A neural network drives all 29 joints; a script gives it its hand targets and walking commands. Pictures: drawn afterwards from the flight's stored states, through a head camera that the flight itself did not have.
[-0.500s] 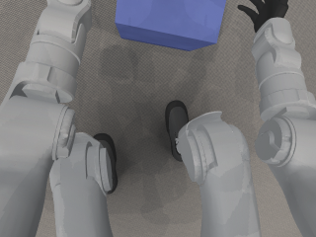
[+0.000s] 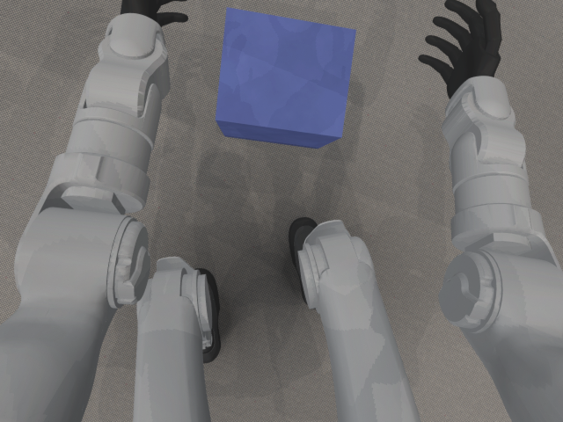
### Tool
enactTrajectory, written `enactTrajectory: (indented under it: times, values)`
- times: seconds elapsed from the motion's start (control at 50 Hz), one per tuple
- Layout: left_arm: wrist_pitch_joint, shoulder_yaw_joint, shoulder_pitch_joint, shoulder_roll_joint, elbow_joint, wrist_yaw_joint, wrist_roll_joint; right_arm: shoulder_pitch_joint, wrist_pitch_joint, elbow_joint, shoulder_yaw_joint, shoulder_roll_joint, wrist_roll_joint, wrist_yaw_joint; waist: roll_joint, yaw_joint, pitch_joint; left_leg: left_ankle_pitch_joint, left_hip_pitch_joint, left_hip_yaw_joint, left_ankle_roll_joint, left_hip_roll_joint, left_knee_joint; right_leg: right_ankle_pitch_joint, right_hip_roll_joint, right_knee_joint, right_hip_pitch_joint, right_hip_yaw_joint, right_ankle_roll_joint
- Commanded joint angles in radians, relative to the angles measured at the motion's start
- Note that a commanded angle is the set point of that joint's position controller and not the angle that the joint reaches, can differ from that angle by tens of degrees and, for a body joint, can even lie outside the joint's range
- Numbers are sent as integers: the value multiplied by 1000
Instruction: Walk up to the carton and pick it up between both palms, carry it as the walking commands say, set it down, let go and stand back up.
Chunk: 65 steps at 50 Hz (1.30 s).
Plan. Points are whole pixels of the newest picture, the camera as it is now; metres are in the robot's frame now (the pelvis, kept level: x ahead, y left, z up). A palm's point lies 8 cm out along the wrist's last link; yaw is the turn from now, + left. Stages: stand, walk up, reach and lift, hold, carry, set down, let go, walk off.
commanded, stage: set down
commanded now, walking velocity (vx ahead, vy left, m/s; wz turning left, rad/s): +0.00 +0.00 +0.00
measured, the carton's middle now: (280, 91) +0.54 -0.13 -0.37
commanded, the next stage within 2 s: let go in 0.80 s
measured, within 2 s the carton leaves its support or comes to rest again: neither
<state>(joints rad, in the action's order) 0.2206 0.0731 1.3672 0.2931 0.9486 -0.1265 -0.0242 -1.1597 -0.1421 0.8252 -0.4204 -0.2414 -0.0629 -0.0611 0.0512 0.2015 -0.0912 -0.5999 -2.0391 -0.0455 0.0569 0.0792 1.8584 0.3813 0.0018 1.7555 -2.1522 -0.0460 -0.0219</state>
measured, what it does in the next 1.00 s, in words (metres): rises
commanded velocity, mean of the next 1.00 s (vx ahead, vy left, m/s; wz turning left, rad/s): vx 0.00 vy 0.00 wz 0.00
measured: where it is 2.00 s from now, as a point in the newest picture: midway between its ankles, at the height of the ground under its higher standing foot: (259, 304)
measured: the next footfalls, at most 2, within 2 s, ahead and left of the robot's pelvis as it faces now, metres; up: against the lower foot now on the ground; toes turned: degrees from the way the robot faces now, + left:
none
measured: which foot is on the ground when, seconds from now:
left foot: down 0.00-1.00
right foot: down 0.00-1.00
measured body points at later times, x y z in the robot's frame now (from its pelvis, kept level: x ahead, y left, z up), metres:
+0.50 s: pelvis +0.03 +0.00 +0.13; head +0.33 -0.04 +0.46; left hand +0.59 +0.04 +0.03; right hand +0.46 -0.32 +0.03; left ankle +0.08 +0.13 -0.44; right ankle +0.14 -0.13 -0.44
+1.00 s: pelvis +0.06 -0.01 +0.21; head +0.33 -0.05 +0.57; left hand +0.55 +0.06 +0.09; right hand +0.44 -0.30 +0.09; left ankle +0.08 +0.13 -0.44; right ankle +0.14 -0.13 -0.44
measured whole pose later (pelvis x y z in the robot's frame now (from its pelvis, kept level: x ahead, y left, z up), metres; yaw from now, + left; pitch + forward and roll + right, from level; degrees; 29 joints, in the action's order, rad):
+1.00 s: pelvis +0.06 -0.01 +0.21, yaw -2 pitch +40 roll +2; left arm 0.16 0.21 0.87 0.10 0.73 -0.13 0.19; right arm -0.73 -0.10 0.67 -0.40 -0.13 0.14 0.06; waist 0.05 0.15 0.05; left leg -0.36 -1.30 -0.07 0.04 0.05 0.96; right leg 0.20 0.01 0.90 -1.40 -0.06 -0.01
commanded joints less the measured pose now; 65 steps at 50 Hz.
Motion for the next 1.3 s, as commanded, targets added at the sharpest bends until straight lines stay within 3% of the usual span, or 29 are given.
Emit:
enactTrajectory:
  times: [0.0,0.44,0.72,0.82,0.9,0.98,1.04,1.1,1.2,1.28]
  values:
    - [-8,16,263,54,-145,2,16,-153,6,-137,-22,-126,11,7,79,79,1174,105,345,117,-24,63,-251,-317,41,-166,933,127,-28]
    - [-8,76,69,-9,-199,40,84,39,2,-228,-42,-63,56,58,67,64,1159,256,661,93,-14,61,-656,-463,48,-541,1194,126,-32]
    - [-48,124,-25,-58,-130,69,147,106,41,-164,-47,8,121,73,59,56,988,316,807,69,-12,41,-903,-519,44,-777,1355,117,-33]
    - [-65,174,-117,-86,-114,46,199,135,59,-150,-51,18,175,91,48,19,978,364,809,70,-10,33,-938,-555,45,-800,1416,108,-29]
    - [-75,169,-255,-117,-212,9,216,231,60,-200,-28,-2,205,113,22,7,1079,430,904,73,-7,34,-968,-631,51,-822,1573,95,-19]
    - [-82,117,-503,-162,-441,-24,209,491,65,-319,39,-34,207,138,-15,-4,1196,538,1021,76,-7,42,-1012,-786,52,-841,1804,70,-1]
    - [-82,69,-633,-198,-569,-38,184,617,68,-412,107,-63,165,166,-41,-15,1130,506,1088,71,-16,42,-1065,-724,49,-891,1849,58,14]
    - [-92,47,-735,-223,-608,-36,168,728,77,-439,164,-78,126,189,-47,-30,958,428,1136,65,-27,32,-1118,-599,42,-961,1838,39,23]
    - [-123,50,-947,-192,-571,-1,141,921,97,-434,216,-66,85,200,-54,-71,707,323,1189,68,-33,12,-1198,-463,29,-1043,1869,19,20]
    - [-151,58,-1103,-163,-521,28,127,1054,112,-424,264,-48,67,192,-70,-110,562,306,1262,69,-39,-2,-1272,-436,18,-1103,1934,13,9]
